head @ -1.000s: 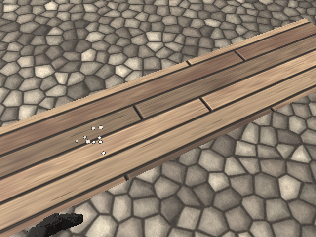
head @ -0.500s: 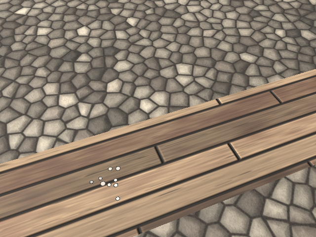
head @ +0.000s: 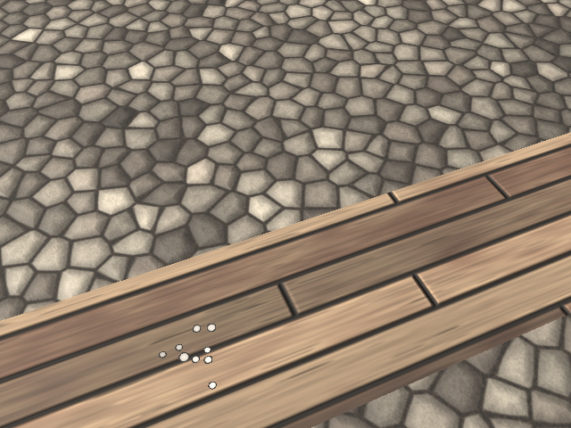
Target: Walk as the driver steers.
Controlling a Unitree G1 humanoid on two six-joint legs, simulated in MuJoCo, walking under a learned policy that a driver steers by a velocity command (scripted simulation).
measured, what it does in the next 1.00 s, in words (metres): walks ahead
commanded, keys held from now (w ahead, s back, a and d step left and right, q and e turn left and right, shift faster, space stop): no key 0.34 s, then w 0.66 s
